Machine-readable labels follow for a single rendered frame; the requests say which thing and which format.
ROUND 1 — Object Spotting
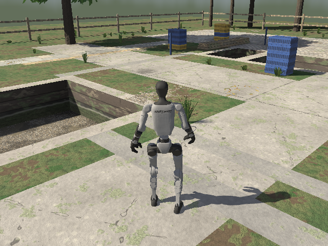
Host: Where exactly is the robot left shin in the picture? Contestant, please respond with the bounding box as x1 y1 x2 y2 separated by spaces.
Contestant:
150 167 157 200

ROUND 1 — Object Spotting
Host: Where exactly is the right robot thigh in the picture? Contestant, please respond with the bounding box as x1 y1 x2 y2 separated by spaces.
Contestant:
171 143 183 180

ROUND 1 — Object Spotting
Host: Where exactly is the robot right hand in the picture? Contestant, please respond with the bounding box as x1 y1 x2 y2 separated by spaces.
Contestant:
184 135 195 144

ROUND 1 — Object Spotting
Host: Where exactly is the robot left forearm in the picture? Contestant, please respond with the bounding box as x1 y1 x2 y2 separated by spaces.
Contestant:
132 124 142 144

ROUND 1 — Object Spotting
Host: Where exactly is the robot left hand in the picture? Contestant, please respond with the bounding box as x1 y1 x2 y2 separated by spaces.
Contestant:
130 141 142 153

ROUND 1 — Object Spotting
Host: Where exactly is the robot left upper arm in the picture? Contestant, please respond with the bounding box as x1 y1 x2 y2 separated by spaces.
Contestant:
138 104 152 132

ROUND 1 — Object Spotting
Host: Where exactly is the robot right upper arm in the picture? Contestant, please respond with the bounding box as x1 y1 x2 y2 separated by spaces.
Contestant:
173 102 189 130

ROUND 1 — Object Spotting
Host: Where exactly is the robot right forearm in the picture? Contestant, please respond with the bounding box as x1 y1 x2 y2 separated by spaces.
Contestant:
185 122 194 137

